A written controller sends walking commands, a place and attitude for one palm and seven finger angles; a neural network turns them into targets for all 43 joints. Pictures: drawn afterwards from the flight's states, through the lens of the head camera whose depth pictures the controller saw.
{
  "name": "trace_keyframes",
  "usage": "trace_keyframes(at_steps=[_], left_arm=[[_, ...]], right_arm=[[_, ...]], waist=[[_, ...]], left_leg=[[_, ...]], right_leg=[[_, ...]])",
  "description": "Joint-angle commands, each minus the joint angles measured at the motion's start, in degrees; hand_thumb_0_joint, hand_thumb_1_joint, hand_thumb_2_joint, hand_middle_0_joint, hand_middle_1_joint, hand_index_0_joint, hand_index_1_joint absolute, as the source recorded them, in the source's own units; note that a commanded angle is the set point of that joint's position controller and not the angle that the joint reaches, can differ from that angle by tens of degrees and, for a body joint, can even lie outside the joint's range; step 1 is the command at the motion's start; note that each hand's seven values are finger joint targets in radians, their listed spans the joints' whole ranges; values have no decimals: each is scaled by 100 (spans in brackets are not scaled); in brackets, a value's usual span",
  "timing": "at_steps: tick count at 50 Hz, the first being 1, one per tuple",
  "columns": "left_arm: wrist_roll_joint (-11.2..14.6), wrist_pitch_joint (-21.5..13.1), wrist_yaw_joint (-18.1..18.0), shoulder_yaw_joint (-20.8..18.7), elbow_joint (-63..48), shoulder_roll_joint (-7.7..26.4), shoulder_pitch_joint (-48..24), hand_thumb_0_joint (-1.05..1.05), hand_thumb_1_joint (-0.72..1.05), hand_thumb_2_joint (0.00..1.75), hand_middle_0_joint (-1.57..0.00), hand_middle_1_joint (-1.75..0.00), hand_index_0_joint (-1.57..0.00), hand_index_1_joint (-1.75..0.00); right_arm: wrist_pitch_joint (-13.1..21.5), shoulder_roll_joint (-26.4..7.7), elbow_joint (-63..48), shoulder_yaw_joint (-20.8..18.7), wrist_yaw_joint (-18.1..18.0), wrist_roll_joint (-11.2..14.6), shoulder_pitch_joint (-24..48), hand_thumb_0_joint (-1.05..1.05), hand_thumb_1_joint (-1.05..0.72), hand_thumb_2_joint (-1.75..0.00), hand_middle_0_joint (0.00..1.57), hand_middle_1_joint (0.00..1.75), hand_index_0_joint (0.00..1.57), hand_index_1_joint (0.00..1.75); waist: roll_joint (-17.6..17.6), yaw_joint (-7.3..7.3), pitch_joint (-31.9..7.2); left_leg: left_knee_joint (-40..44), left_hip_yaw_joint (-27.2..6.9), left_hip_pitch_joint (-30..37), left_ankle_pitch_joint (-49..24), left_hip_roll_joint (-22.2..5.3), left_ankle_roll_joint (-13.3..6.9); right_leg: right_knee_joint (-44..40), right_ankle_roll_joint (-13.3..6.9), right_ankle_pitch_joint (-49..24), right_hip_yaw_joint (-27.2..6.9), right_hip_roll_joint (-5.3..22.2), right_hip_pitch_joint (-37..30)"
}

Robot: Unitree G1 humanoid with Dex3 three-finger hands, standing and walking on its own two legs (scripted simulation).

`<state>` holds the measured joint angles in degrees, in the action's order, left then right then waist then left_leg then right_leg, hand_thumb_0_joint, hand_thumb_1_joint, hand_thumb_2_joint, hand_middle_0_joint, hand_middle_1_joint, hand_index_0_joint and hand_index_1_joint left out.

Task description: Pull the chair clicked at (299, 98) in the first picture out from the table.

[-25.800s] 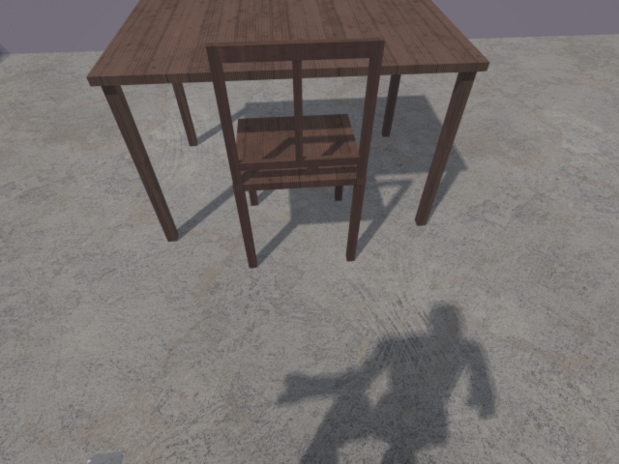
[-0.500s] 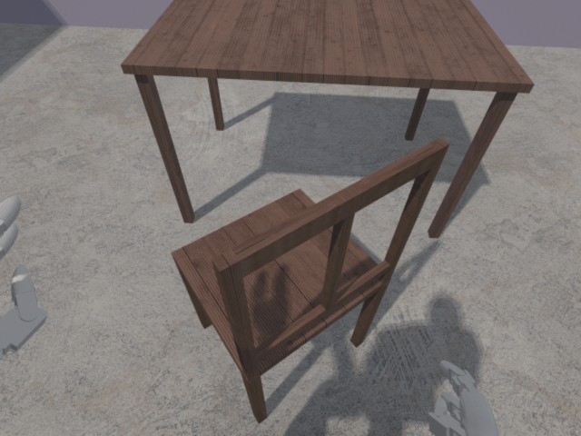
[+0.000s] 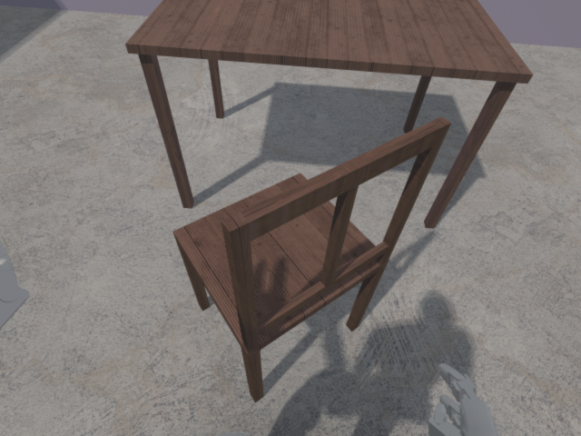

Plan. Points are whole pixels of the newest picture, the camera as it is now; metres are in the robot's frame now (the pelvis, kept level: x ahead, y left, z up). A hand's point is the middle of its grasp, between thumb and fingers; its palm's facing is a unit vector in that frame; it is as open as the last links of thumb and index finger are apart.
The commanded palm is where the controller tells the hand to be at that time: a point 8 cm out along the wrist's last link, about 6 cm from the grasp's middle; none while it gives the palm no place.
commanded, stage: step back with the hand held close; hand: left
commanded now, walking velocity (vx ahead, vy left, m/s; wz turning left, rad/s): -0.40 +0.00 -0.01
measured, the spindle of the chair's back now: (336, 241) +0.47 -0.05 -0.07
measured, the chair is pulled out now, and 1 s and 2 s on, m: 0.51 0.51 0.51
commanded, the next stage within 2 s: stop stepping back and stand still in 0.94 s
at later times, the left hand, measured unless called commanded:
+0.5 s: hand (36, 298) +0.19 +0.24 +0.19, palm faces +0.46 -0.76 -0.47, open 7.4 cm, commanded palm +0.12 +0.29 +0.19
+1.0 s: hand (12, 405) +0.12 +0.23 +0.18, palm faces +0.34 -0.77 -0.54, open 7.4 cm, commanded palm +0.04 +0.28 +0.19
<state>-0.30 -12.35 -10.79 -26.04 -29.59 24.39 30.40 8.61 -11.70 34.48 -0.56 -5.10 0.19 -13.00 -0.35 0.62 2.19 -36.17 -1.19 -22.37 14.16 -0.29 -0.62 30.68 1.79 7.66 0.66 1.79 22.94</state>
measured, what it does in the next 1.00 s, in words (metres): walks backwards: right foot, then left foot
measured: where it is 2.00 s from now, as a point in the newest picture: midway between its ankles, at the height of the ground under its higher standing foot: outside the picture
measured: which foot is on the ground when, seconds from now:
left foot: down 0.00-0.78, up 0.80-0.96, down 0.98-1.00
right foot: down 0.00-0.54, up 0.56-0.72, down 0.74-1.00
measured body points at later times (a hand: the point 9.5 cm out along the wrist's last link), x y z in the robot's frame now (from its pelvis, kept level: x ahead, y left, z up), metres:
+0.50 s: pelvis -0.01 -0.01 +0.00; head +0.02 +0.01 +0.44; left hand +0.16 +0.28 +0.21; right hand +0.16 -0.25 -0.08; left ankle +0.02 +0.11 -0.72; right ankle +0.09 -0.14 -0.72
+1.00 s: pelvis -0.10 -0.02 +0.01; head -0.06 +0.00 +0.45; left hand +0.09 +0.27 +0.21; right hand +0.08 -0.27 -0.06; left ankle -0.08 +0.10 -0.73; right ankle -0.06 -0.16 -0.72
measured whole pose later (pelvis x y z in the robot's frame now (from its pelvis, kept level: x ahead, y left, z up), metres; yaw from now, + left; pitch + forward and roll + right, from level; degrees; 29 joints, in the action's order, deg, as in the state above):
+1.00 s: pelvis -0.10 -0.02 +0.01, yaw +0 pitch +3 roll +0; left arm 1.5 -13.7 -9.0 -26.9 -34.2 27.6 34.4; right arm 6.8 -11.1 33.6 -1.9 -4.5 0.2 -8.9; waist -3.0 -2.3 1.9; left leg -29.3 1.3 -18.6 12.0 -1.4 -0.2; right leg 32.8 1.2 13.2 0.9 2.0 22.5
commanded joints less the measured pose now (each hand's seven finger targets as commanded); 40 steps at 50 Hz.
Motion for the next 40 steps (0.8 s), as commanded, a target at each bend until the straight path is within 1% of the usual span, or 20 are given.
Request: trace_keyframes(at_steps=[1,4,6,11,15,17,20,22,24,25,26,27,28,29,31,33,37,38,39,40], left_arm=[[15,-399,-76,-665,-1262,1018,-306,0,90,90,-20,-30,-20,-30],[55,-442,-112,-762,-1421,1125,-211,0,90,90,-20,-30,-20,-30],[64,-457,-125,-784,-1474,1101,-113,0,90,90,-20,-30,-20,-30],[-35,-517,-110,-917,-1317,1035,-158,0,90,90,-20,-30,-20,-30],[-47,-569,-23,-976,-1292,1087,-260,0,90,90,-20,-30,-20,-30],[-10,-579,15,-858,-1372,1043,-347,0,90,90,-20,-30,-20,-30],[83,-532,-56,-965,-1442,1339,-407,0,90,90,-20,-30,-20,-30],[98,-458,-98,-924,-1491,1272,-273,0,90,90,-20,-30,-20,-30],[125,-429,-117,-1010,-1456,1231,-3,0,90,90,-20,-30,-20,-30],[109,-455,-130,-1070,-1401,1238,224,0,90,90,-20,-30,-20,-30],[57,-549,-103,-1028,-1621,1134,322,0,90,90,-20,-30,-20,-30],[45,-578,-73,-1080,-1604,1139,296,0,90,90,-20,-30,-20,-30],[81,-578,-40,-1097,-1471,1060,335,0,90,90,-20,-30,-20,-30],[136,-569,-44,-1010,-1621,1030,92,0,90,90,-20,-30,-20,-30],[202,-597,-15,-902,-1703,1031,-96,0,90,90,-20,-30,-20,-30],[212,-576,35,-725,-1626,976,-5,0,90,90,-20,-30,-20,-30],[165,-563,152,-677,-1404,1090,-224,0,90,90,-20,-30,-20,-30],[170,-599,165,-746,-1315,1211,-278,0,90,90,-20,-30,-20,-30],[185,-579,163,-650,-1371,1234,-335,0,90,90,-20,-30,-20,-30],[273,-544,129,-659,-1451,1297,-346,0,90,90,-20,-30,-20,-30]], right_arm=[[342,-821,-851,-317,-15,-5,512,0,-90,-90,20,30,20,30],[354,-800,-773,-338,-1,-52,530,0,-90,-90,20,30,20,30],[348,-794,-753,-348,-22,-51,550,0,-90,-90,20,30,20,30],[397,-825,-824,-348,-57,-25,629,0,-90,-90,20,30,20,30],[461,-802,-775,-388,-33,-27,618,0,-90,-90,20,30,20,30],[464,-763,-764,-405,1,-34,541,0,-90,-90,20,30,20,30],[374,-706,-600,-448,73,-101,382,0,-90,-90,20,30,20,30],[234,-568,-569,-376,136,-105,457,0,-90,-90,20,30,20,30],[160,-529,-617,-318,108,-75,537,0,-90,-90,20,30,20,30],[142,-660,-644,-346,62,-74,659,0,-90,-90,20,30,20,30],[151,-762,-716,-361,49,-75,627,0,-90,-90,20,30,20,30],[229,-732,-739,-391,46,-55,684,0,-90,-90,20,30,20,30],[308,-741,-731,-451,45,-42,631,0,-90,-90,20,30,20,30],[346,-741,-709,-469,61,-55,591,0,-90,-90,20,30,20,30],[480,-713,-465,-469,98,-65,425,0,-90,-90,20,30,20,30],[571,-769,-395,-408,165,-82,396,0,-90,-90,20,30,20,30],[602,-861,-385,-289,164,-109,584,0,-90,-90,20,30,20,30],[577,-809,-418,-275,150,-99,589,0,-90,-90,20,30,20,30],[502,-732,-450,-330,133,-58,445,0,-90,-90,20,30,20,30],[463,-761,-494,-456,135,34,418,0,-90,-90,20,30,20,30]], waist=[[110,-27,-484],[20,-32,-765],[298,-44,-889],[1008,-36,-769],[818,-16,-792],[267,-43,-718],[-863,-58,-824],[-1176,-70,-1207],[-756,-109,-1040],[5,-83,-924],[1172,-102,-974],[1952,-149,-1104],[1939,-195,-1043],[1637,-183,-588],[1016,-32,-803],[1370,-2,-1063],[1105,89,-907],[525,55,-870],[-597,-32,-1200],[-1343,-5,-1489]], left_leg=[[947,-610,-1097,1843,-430,-265],[651,-547,-430,1295,-362,-185],[850,-648,-434,1175,-487,-205],[1688,-1015,-1873,1749,-1015,-495],[1367,-916,-1989,1319,-1022,-507],[742,-594,-1629,1560,-615,-342],[-1064,-75,-178,1484,117,48],[-1370,-88,298,1030,71,59],[76,-297,392,919,-154,-29],[1046,-712,254,454,-507,-212],[1606,-1436,35,-23,-1290,-519],[2064,-1758,-661,325,-1952,-795],[2444,-1821,-1253,1093,-2134,-935],[2058,-1648,-1056,-73,-1966,-968],[1288,-1173,713,-2876,-1678,-793],[1077,-1062,1342,-3512,-1600,-634],[667,-676,882,-1804,-1272,-286],[277,-329,716,-1088,-956,-128],[-404,138,561,-711,-336,135],[-1365,242,403,687,126,257]], right_leg=[[-554,-431,921,-935,525,-1009],[-741,-551,830,-995,722,-543],[-529,-502,714,-860,620,-660],[782,-215,240,-384,96,-1819],[1073,-224,-548,-456,144,-2009],[414,-400,-411,-923,468,-1424],[-1463,-1082,830,-2027,1582,89],[-1417,-1233,-50,-1698,1900,-105],[-810,-900,-196,-1146,1515,-184],[-231,-617,84,-768,950,-177],[861,-238,363,-270,247,-272],[2096,-91,1390,-29,-119,-646],[3071,-103,1893,-250,-271,-935],[2969,-180,1946,-398,-213,-433],[1748,-165,1916,-171,-62,156],[672,-218,1331,-132,-13,-144],[-999,-204,-333,7,121,-1021],[-1152,-300,-1226,-227,431,-972],[-1113,-678,-2389,-1066,1093,-1074],[-1309,-1138,-2964,-1609,1838,-1075]])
